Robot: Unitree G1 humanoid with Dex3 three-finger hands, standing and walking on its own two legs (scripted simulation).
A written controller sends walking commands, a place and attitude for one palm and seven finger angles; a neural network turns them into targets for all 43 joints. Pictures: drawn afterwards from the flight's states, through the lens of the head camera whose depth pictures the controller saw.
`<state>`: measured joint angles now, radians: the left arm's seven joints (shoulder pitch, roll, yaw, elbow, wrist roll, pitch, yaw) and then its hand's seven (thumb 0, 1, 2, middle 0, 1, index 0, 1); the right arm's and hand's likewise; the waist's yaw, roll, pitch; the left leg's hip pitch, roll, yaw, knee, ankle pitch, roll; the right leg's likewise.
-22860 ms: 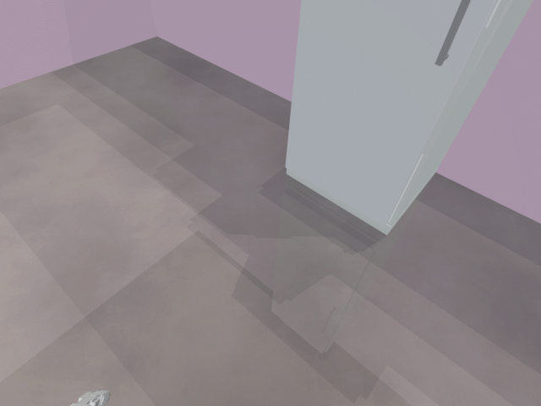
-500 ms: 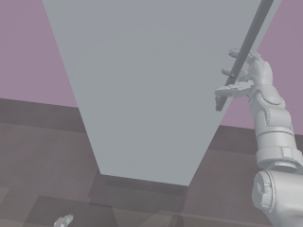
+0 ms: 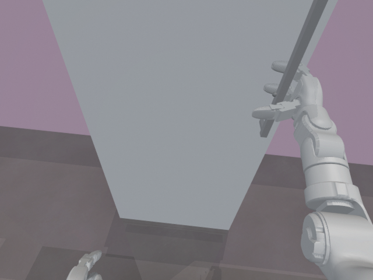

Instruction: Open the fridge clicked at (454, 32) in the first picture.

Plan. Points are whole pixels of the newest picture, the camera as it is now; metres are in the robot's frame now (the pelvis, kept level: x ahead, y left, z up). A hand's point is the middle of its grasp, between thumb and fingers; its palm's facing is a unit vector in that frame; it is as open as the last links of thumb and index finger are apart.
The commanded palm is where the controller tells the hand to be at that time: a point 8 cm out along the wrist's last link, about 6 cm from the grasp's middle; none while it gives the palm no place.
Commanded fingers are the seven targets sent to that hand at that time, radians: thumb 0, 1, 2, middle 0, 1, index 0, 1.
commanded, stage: slide the fingers in behind the handle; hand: right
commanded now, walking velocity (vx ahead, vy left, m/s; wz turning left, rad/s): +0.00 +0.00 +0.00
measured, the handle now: (287, 69) +0.50 -0.17 +0.24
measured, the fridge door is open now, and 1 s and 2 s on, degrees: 0 0 0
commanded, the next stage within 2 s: grip the handle and tug to test in 0.16 s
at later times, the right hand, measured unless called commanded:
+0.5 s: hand (275, 94) +0.43 -0.14 +0.22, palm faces +0.06 +1.00 +0.01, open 13.0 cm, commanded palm +0.41 -0.18 +0.22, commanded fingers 0.00 -0.11 -0.56 0.37 1.29 0.37 1.29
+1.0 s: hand (277, 93) +0.44 -0.14 +0.22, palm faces +0.06 +1.00 +0.01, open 5.5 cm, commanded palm +0.41 -0.19 +0.22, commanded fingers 0.00 -0.90 -0.90 0.45 1.40 0.45 1.40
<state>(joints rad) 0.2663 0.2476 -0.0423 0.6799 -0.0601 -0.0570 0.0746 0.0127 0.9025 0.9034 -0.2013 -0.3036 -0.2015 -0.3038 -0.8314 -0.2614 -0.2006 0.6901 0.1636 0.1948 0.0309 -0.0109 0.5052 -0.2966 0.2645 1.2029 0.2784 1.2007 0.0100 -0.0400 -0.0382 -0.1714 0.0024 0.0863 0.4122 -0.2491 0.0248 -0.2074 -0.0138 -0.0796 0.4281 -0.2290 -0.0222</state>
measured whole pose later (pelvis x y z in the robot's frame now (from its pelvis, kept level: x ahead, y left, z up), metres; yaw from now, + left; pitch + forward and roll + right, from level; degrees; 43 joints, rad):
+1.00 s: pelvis +0.00 +0.00 +0.00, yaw +0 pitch +0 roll +0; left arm 0.26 0.25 -0.04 0.67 -0.06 -0.03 0.08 0.01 0.90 0.90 -0.20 -0.30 -0.20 -0.30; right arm -0.79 -0.26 -0.21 0.61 0.16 0.24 0.03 0.01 -0.76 -0.84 0.36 1.34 0.38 1.32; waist 0.01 -0.04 -0.04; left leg -0.15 0.00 0.08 0.39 -0.24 0.02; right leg -0.19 -0.01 -0.08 0.41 -0.23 -0.02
